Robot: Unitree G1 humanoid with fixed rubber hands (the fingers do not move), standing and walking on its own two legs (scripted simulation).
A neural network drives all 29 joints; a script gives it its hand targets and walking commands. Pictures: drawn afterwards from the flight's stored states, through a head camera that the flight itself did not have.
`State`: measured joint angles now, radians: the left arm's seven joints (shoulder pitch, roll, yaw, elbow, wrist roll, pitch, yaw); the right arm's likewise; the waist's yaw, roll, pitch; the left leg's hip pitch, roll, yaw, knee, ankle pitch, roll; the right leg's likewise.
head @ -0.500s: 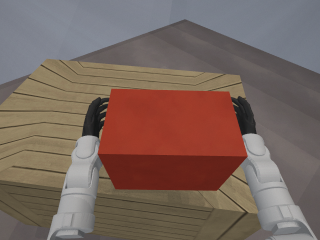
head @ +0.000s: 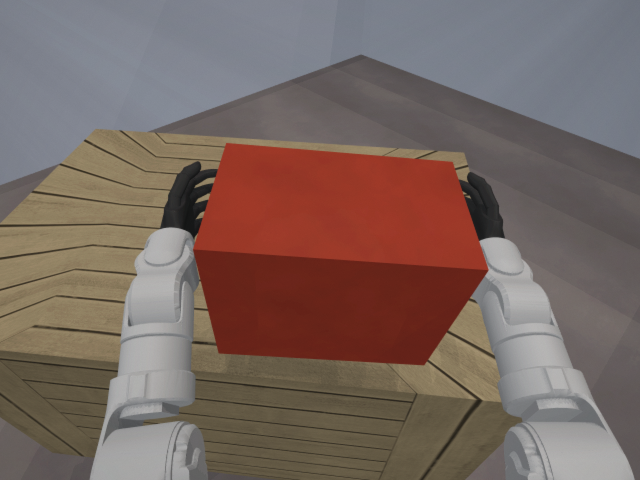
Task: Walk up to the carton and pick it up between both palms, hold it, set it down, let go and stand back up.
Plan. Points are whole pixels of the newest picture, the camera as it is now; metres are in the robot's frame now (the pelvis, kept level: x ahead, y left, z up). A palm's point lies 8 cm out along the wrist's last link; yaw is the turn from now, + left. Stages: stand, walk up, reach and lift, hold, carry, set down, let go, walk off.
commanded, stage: reach and lift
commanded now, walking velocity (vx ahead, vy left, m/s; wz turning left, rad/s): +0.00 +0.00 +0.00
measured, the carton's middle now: (331, 261) +0.36 +0.00 +0.10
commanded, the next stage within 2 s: hold in 0.76 s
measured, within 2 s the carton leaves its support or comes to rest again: neither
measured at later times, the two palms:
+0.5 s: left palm (180, 218) +0.39 +0.19 +0.15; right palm (475, 217) +0.39 -0.18 +0.15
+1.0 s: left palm (170, 214) +0.37 +0.19 +0.18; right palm (483, 214) +0.37 -0.18 +0.17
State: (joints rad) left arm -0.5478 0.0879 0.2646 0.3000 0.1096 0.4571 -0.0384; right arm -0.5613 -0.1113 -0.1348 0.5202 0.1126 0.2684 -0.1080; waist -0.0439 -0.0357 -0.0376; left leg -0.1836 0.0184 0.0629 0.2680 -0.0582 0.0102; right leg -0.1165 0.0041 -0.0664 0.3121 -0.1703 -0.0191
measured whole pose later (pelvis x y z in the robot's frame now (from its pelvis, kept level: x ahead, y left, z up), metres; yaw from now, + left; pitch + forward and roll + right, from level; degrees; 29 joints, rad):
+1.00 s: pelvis +0.01 +0.00 +0.00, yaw +1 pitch -3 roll +0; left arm -0.53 0.08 0.27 0.15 0.13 0.61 -0.03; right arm -0.60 -0.15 -0.08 0.48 0.21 0.36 -0.14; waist -0.06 -0.03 -0.05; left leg -0.16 0.02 0.05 0.30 -0.10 0.01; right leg -0.06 0.01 -0.08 0.29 -0.18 -0.02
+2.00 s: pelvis +0.02 +0.01 +0.00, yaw +0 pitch -3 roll +0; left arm -0.49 0.06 0.27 0.02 0.15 0.71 -0.03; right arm -0.59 -0.17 -0.05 0.42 0.26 0.42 -0.13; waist -0.07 -0.04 -0.06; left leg -0.15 0.02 0.06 0.31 -0.11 0.01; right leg -0.05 0.01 -0.06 0.28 -0.18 -0.01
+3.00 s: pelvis +0.01 +0.01 +0.00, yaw +0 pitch -3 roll -1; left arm -0.51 0.07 0.28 0.06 0.15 0.69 -0.04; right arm -0.60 -0.17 -0.06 0.45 0.25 0.40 -0.13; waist -0.07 -0.04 -0.06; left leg -0.15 0.02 0.06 0.31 -0.10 0.01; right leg -0.05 0.00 -0.06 0.28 -0.18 -0.01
